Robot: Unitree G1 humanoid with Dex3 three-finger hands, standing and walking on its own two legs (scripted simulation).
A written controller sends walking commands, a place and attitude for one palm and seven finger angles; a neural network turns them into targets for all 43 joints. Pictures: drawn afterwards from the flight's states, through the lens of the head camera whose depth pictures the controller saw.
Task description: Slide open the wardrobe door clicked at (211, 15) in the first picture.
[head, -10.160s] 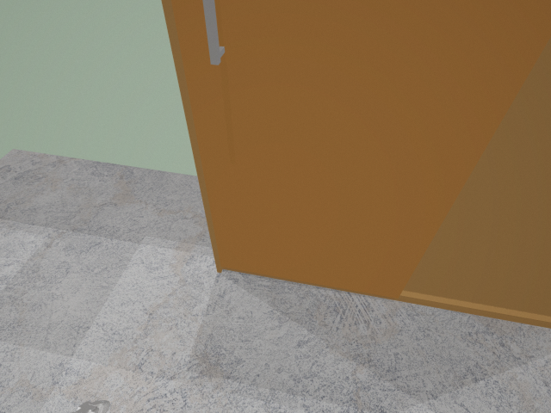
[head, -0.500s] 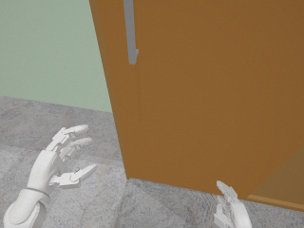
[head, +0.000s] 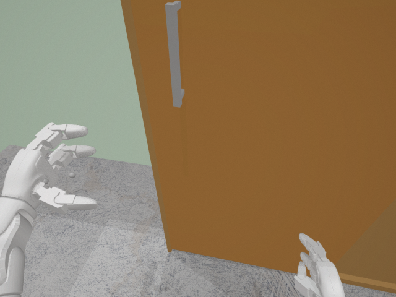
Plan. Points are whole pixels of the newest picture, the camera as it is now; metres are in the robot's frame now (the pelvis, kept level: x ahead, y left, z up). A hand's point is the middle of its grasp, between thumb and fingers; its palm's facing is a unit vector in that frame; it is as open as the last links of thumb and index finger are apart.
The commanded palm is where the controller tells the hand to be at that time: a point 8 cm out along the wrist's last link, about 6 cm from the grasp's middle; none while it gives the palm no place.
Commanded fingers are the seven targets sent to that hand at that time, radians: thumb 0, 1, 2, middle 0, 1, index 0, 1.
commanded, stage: raise the hand with hooked fingers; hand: left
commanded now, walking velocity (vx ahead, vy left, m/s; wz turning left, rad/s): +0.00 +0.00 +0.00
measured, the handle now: (177, 58) +0.51 +0.12 +0.28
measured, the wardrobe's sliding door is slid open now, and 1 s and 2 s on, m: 0.00 0.00 0.00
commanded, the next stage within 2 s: move the hooked fingers beside the handle in 0.92 s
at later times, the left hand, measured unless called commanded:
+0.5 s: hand (40, 109) +0.28 +0.28 +0.28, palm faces +0.05 -0.99 -0.13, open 13.9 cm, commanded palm +0.23 +0.32 +0.28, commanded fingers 0.00 -0.50 0.30 -0.30 -1.20 -0.30 -1.20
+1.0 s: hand (49, 112) +0.28 +0.27 +0.27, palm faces +0.04 -0.99 -0.13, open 14.0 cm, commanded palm +0.24 +0.32 +0.28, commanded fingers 0.00 -0.50 0.30 -0.30 -1.20 -0.30 -1.20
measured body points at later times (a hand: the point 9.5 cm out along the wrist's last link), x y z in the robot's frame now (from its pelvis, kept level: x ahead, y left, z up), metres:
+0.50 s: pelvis +0.00 -0.01 +0.00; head -0.05 -0.03 +0.45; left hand +0.27 +0.34 +0.29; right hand +0.21 -0.22 -0.06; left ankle +0.01 +0.10 -0.74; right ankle +0.02 -0.10 -0.74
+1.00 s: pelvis +0.00 +0.00 +0.01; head -0.04 -0.03 +0.45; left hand +0.28 +0.33 +0.28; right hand +0.22 -0.21 -0.05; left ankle +0.01 +0.10 -0.74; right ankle +0.02 -0.10 -0.74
